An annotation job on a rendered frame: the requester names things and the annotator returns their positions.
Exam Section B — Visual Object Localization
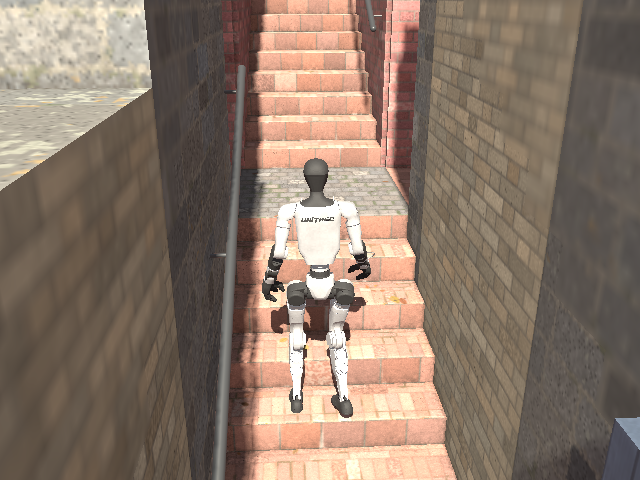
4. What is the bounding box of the right robot hand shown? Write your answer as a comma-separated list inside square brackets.
[348, 264, 371, 280]

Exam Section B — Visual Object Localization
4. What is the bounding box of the left robot forearm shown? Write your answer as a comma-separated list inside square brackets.
[264, 244, 283, 284]

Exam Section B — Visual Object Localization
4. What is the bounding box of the robot right upper arm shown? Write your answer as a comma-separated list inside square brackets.
[338, 201, 364, 256]

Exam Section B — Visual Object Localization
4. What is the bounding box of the right robot foot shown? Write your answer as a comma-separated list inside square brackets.
[331, 394, 353, 415]

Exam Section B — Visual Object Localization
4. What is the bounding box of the right robot forearm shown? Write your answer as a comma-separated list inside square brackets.
[353, 240, 370, 269]

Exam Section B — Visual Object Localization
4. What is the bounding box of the robot left upper arm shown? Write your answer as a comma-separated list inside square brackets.
[273, 202, 297, 260]

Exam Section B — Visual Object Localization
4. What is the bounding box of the humanoid robot torso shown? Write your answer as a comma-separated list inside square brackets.
[294, 196, 341, 300]

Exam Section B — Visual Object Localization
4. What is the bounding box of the left robot hand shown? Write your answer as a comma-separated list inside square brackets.
[262, 279, 285, 302]

